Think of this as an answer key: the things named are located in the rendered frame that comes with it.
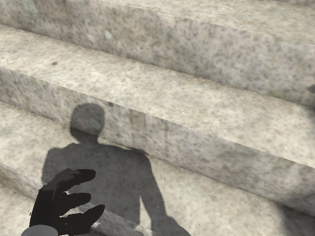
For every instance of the left robot forearm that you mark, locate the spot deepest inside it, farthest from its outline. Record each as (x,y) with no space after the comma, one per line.
(40,230)

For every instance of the left robot hand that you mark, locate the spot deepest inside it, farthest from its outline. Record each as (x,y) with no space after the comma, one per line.
(52,202)

